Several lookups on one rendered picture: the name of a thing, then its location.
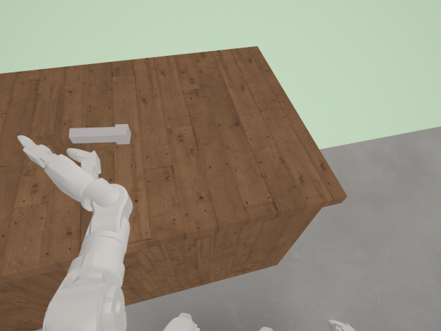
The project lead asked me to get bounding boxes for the robot left shin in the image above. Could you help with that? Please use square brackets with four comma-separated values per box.
[178, 313, 192, 320]

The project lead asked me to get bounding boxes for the left robot thigh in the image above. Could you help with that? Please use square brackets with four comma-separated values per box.
[163, 317, 200, 331]

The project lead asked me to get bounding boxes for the robot left upper arm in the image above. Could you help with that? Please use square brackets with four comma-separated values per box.
[44, 283, 127, 331]

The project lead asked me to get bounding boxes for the left robot hand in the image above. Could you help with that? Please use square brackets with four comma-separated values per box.
[17, 135, 101, 202]

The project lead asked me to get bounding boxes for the counter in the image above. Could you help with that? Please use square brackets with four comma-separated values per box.
[0, 46, 347, 331]

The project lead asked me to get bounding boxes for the robot left forearm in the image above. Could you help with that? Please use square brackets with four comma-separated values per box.
[42, 178, 133, 331]

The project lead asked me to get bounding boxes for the tap lever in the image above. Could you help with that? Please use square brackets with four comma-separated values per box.
[69, 124, 131, 144]

